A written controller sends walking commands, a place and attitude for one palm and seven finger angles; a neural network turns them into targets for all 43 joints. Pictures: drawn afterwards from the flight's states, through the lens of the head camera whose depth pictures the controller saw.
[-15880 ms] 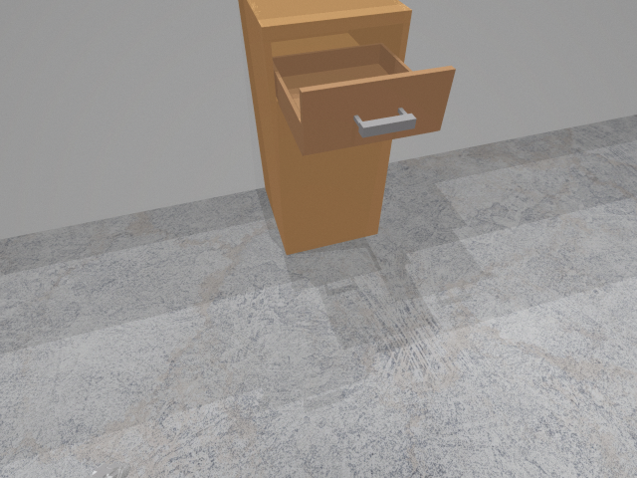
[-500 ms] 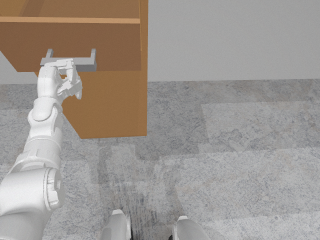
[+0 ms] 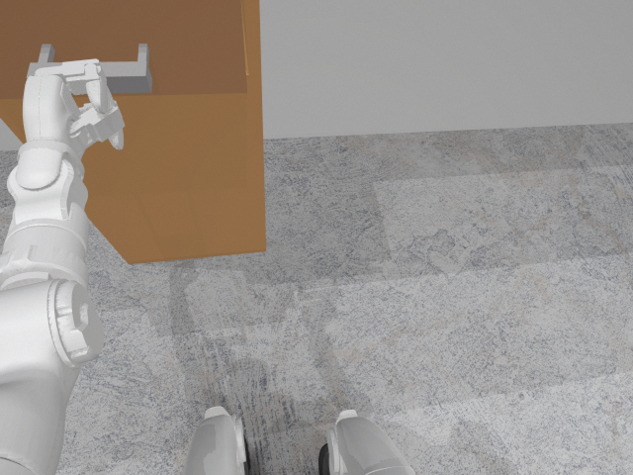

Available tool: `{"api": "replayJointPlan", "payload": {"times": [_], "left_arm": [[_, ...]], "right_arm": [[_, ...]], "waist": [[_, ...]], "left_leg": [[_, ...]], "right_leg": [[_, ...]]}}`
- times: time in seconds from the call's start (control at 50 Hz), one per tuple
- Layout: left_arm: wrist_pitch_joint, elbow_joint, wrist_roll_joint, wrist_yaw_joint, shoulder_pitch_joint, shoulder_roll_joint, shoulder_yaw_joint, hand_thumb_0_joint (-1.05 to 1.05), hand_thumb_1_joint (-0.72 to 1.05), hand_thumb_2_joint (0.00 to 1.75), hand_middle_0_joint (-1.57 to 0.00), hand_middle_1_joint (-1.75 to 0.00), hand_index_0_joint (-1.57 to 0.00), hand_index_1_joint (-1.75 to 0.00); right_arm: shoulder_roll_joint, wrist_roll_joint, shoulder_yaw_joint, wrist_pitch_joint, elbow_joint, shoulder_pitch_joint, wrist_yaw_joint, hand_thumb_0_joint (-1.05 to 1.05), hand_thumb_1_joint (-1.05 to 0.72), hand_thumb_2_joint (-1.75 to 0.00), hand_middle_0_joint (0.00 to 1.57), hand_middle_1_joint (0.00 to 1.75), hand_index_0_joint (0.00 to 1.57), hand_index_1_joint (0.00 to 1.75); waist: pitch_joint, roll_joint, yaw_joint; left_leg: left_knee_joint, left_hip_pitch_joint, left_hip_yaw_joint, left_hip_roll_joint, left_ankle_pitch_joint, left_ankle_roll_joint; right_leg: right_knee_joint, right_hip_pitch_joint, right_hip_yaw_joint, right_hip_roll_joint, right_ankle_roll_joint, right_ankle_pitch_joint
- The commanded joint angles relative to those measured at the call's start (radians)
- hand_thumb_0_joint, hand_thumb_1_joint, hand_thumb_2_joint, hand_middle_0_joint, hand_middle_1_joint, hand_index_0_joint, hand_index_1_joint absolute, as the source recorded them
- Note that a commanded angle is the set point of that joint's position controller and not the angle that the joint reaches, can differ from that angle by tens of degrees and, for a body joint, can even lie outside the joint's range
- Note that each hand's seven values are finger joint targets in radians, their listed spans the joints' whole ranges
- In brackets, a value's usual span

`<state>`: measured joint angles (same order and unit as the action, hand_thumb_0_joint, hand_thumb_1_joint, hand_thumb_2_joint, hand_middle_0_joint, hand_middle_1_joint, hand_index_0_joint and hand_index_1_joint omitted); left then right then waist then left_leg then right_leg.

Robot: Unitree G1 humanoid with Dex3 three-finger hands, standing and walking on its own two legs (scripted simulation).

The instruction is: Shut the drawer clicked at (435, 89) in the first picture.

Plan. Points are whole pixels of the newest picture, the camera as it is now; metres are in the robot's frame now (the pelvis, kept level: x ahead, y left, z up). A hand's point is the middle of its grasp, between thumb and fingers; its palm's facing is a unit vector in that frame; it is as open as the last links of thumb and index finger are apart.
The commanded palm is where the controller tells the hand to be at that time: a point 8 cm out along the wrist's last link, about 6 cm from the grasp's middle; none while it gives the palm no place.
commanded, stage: push the drawer shut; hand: left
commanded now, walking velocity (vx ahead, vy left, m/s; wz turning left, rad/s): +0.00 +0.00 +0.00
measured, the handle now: (94, 65) +0.61 +0.22 +0.09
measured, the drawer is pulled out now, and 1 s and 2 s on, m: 0.04 0.00 0.00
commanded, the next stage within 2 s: pull the fist back off the drawer in 0.62 s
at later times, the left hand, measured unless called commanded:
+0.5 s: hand (110, 82) +0.58 +0.20 +0.09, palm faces +0.03 -1.00 -0.03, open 3.3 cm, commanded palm +0.59 +0.22 +0.09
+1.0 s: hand (105, 83) +0.58 +0.20 +0.09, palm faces +0.03 -1.00 -0.03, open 3.1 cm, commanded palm +0.59 +0.21 +0.09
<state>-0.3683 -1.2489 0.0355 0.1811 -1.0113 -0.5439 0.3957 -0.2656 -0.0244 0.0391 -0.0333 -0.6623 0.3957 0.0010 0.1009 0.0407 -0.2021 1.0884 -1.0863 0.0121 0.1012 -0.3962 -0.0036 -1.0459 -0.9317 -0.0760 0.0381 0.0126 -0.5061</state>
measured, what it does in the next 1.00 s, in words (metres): stands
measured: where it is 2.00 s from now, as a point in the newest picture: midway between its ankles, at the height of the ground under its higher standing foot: outside the picture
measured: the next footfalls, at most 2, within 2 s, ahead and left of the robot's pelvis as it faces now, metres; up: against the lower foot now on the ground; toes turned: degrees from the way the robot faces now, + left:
none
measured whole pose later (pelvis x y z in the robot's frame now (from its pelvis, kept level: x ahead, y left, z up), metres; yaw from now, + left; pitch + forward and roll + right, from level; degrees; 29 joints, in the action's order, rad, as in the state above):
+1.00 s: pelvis -0.03 +0.02 -0.02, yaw -1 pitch +28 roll -8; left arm -0.23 -1.36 -0.06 0.15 -1.35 -0.73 0.34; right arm -0.27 -0.06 0.10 0.02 -0.65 0.44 0.00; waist 0.08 0.05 -0.30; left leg 1.19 -1.31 0.05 0.09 -0.38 0.03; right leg -1.11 -1.13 -0.10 0.03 -0.01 -0.48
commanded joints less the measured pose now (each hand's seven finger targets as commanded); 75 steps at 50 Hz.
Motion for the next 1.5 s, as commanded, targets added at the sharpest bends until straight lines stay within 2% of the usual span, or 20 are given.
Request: {"api": "replayJointPlan", "payload": {"times": [0.0,0.04,0.08,0.14,0.38,0.46,0.58,0.64,0.7,0.86,0.96,1.0,1.08,1.22,1.28,1.3,1.36,1.4,1.44,1.48], "left_arm": [[-0.060,0.236,0.013,-0.017,-0.606,-0.259,0.021,0.00,0.90,0.90,-1.40,-1.60,-1.40,-1.60],[-0.057,0.239,0.007,-0.018,-0.619,-0.310,0.049,0.00,0.90,0.90,-1.40,-1.60,-1.40,-1.60],[-0.052,0.237,0.002,-0.015,-0.627,-0.272,0.020,0.00,0.90,0.90,-1.40,-1.60,-1.40,-1.60],[-0.044,0.215,-0.005,-0.021,-0.643,-0.287,0.028,0.00,0.90,0.90,-1.40,-1.60,-1.40,-1.60],[-0.011,0.150,-0.043,-0.028,-0.780,-0.380,0.045,0.00,0.90,0.90,-1.40,-1.60,-1.40,-1.60],[-0.002,0.151,-0.058,-0.030,-0.841,-0.378,0.029,0.00,0.90,0.90,-1.40,-1.60,-1.40,-1.60],[0.023,0.130,-0.060,-0.042,-0.908,-0.346,-0.027,0.00,0.90,0.90,-1.40,-1.60,-1.40,-1.60],[0.027,0.147,-0.061,-0.043,-0.931,-0.362,-0.026,0.00,0.90,0.90,-1.40,-1.60,-1.40,-1.60],[0.037,0.139,-0.060,-0.043,-0.941,-0.329,-0.058,0.00,0.90,0.90,-1.40,-1.60,-1.40,-1.60],[0.071,0.128,-0.069,-0.051,-0.929,-0.370,-0.034,0.00,0.90,0.90,-1.40,-1.60,-1.40,-1.60],[0.078,0.148,-0.070,-0.062,-0.927,-0.337,-0.040,0.00,0.90,0.90,-1.40,-1.60,-1.40,-1.60],[0.079,0.151,-0.073,-0.063,-0.904,-0.350,-0.018,0.00,0.90,0.90,-1.40,-1.60,-1.40,-1.60],[0.089,0.158,-0.066,-0.062,-0.864,-0.311,-0.031,0.00,0.90,0.90,-1.40,-1.60,-1.40,-1.60],[0.068,0.236,-0.042,-0.054,-0.722,-0.306,0.013,0.00,0.90,0.90,-1.40,-1.60,-1.40,-1.60],[0.060,0.261,-0.026,-0.045,-0.595,-0.290,0.027,0.00,0.90,0.90,-1.40,-1.60,-1.40,-1.60],[0.048,0.278,-0.024,-0.045,-0.562,-0.322,0.059,0.00,0.90,0.90,-1.40,-1.60,-1.40,-1.60],[0.024,0.325,-0.008,-0.044,-0.565,-0.252,0.017,0.00,0.90,0.90,-1.40,-1.60,-1.40,-1.60],[0.012,0.299,0.001,-0.047,-0.550,-0.283,0.052,0.00,0.90,0.90,-1.40,-1.60,-1.40,-1.60],[-0.005,0.310,0.003,-0.045,-0.524,-0.260,0.043,0.00,0.90,0.90,-1.40,-1.60,-1.40,-1.60],[-0.011,0.278,0.002,-0.038,-0.485,-0.257,0.039,0.00,0.90,0.90,-1.40,-1.60,-1.40,-1.60]], "right_arm": [[-0.184,-0.008,-0.066,0.007,0.029,0.196,-0.011,0.00,-0.90,-0.90,0.20,0.30,0.20,0.30],[-0.190,-0.008,-0.065,0.004,0.030,0.206,-0.014,0.00,-0.90,-0.90,0.20,0.30,0.20,0.30],[-0.183,-0.012,-0.065,0.003,0.030,0.210,-0.008,0.00,-0.90,-0.90,0.20,0.30,0.20,0.30],[-0.189,-0.014,-0.064,-0.004,0.026,0.223,-0.006,0.00,-0.90,-0.90,0.20,0.30,0.20,0.30],[-0.204,-0.027,-0.049,-0.009,0.020,0.267,-0.005,0.00,-0.90,-0.90,0.20,0.30,0.20,0.30],[-0.206,-0.032,-0.046,-0.009,0.017,0.283,-0.005,0.00,-0.90,-0.90,0.20,0.30,0.20,0.30],[-0.216,-0.033,-0.036,0.008,0.008,0.289,-0.016,0.00,-0.90,-0.90,0.20,0.30,0.20,0.30],[-0.221,-0.034,-0.033,0.022,0.004,0.292,-0.023,0.00,-0.90,-0.90,0.20,0.30,0.20,0.30],[-0.222,-0.034,-0.027,0.039,-0.001,0.285,-0.026,0.00,-0.90,-0.90,0.20,0.30,0.20,0.30],[-0.229,-0.036,-0.020,0.051,0.016,0.281,-0.026,0.00,-0.90,-0.90,0.20,0.30,0.20,0.30],[-0.230,-0.041,-0.026,0.052,0.024,0.281,-0.019,0.00,-0.90,-0.90,0.20,0.30,0.20,0.30],[-0.228,-0.043,-0.029,0.052,0.027,0.287,-0.012,0.00,-0.90,-0.90,0.20,0.30,0.20,0.30],[-0.223,-0.040,-0.034,0.044,0.030,0.279,-0.005,0.00,-0.90,-0.90,0.20,0.30,0.20,0.30],[-0.215,-0.033,-0.048,0.025,0.048,0.274,0.009,0.00,-0.90,-0.90,0.20,0.30,0.20,0.30],[-0.204,-0.025,-0.055,0.014,0.062,0.264,0.014,0.00,-0.90,-0.90,0.20,0.30,0.20,0.30],[-0.207,-0.027,-0.056,0.009,0.063,0.266,0.015,0.00,-0.90,-0.90,0.20,0.30,0.20,0.30],[-0.194,-0.018,-0.064,-0.002,0.061,0.251,0.018,0.00,-0.90,-0.90,0.20,0.30,0.20,0.30],[-0.196,-0.018,-0.065,-0.006,0.048,0.255,0.015,0.00,-0.90,-0.90,0.20,0.30,0.20,0.30],[-0.188,-0.014,-0.070,-0.010,0.050,0.250,0.016,0.00,-0.90,-0.90,0.20,0.30,0.20,0.30],[-0.186,-0.012,-0.070,-0.018,0.045,0.246,0.016,0.00,-0.90,-0.90,0.20,0.30,0.20,0.30]], "waist": [[0.484,0.147,-0.049],[0.516,0.155,-0.049],[0.521,0.194,-0.050],[0.512,0.173,-0.063],[0.503,0.204,-0.110],[0.518,0.253,-0.127],[0.477,0.250,-0.169],[0.507,0.286,-0.173],[0.486,0.316,-0.184],[0.482,0.294,-0.166],[0.489,0.288,-0.163],[0.518,0.307,-0.143],[0.497,0.276,-0.135],[0.549,0.248,-0.081],[0.559,0.216,-0.046],[0.574,0.221,-0.028],[0.540,0.209,-0.039],[0.515,0.177,-0.038],[0.532,0.176,-0.028],[0.492,0.149,-0.031]], "left_leg": [[-0.070,0.513,0.051,-0.053,0.243,0.046],[-0.065,0.521,0.051,-0.049,0.265,0.046],[-0.062,0.541,0.053,-0.051,0.287,0.042],[-0.058,0.540,0.060,-0.046,0.292,0.044],[-0.031,0.491,0.072,-0.038,0.271,0.048],[-0.020,0.522,0.090,-0.033,0.281,0.044],[-0.025,0.480,0.104,-0.028,0.160,0.049],[-0.025,0.508,0.116,-0.021,0.149,0.047],[-0.036,0.501,0.128,-0.019,0.094,0.045],[-0.047,0.472,0.137,-0.024,0.034,0.042],[-0.056,0.490,0.155,-0.024,0.018,0.039],[-0.053,0.509,0.155,-0.026,0.049,0.036],[-0.061,0.502,0.148,-0.028,0.040,0.036],[-0.071,0.569,0.124,-0.030,0.161,0.033],[-0.078,0.570,0.094,-0.036,0.231,0.035],[-0.080,0.584,0.093,-0.035,0.260,0.034],[-0.088,0.609,0.080,-0.036,0.299,0.033],[-0.084,0.580,0.072,-0.039,0.305,0.037],[-0.082,0.590,0.060,-0.045,0.351,0.037],[-0.080,0.562,0.048,-0.048,0.355,0.040]], "right_leg": [[0.166,0.009,0.048,0.032,0.000,0.242],[0.163,0.018,0.049,0.032,-0.001,0.259],[0.160,0.002,0.044,0.033,0.002,0.268],[0.160,-0.017,0.039,0.037,0.001,0.263],[0.144,-0.075,0.030,0.043,0.002,0.229],[0.129,-0.135,0.020,0.044,0.005,0.216],[0.128,-0.200,0.016,0.040,0.002,0.137],[0.118,-0.229,0.011,0.037,0.005,0.127],[0.112,-0.267,0.006,0.037,0.008,0.099],[0.105,-0.253,-0.004,0.033,0.009,0.074],[0.096,-0.274,-0.010,0.029,0.011,0.073],[0.088,-0.266,-0.013,0.031,0.015,0.083],[0.100,-0.254,-0.013,0.031,0.012,0.082],[0.117,-0.172,-0.012,0.035,0.013,0.139],[0.140,-0.083,-0.006,0.042,0.011,0.187],[0.138,-0.061,-0.004,0.043,0.014,0.204],[0.158,-0.043,0.001,0.046,0.009,0.243],[0.163,-0.015,0.008,0.048,0.008,0.263],[0.164,0.018,0.015,0.048,0.006,0.314],[0.170,0.040,0.021,0.046,0.003,0.344]]}}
